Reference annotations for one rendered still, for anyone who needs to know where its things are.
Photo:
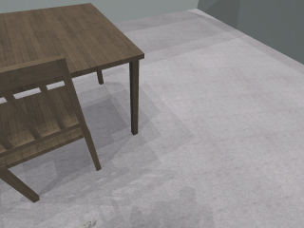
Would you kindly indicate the table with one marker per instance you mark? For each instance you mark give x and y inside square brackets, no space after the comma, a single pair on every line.
[87,39]

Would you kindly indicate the left robot hand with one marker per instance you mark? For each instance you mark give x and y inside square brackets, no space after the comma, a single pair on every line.
[87,223]

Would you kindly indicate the chair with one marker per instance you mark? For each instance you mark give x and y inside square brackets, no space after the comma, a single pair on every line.
[36,124]

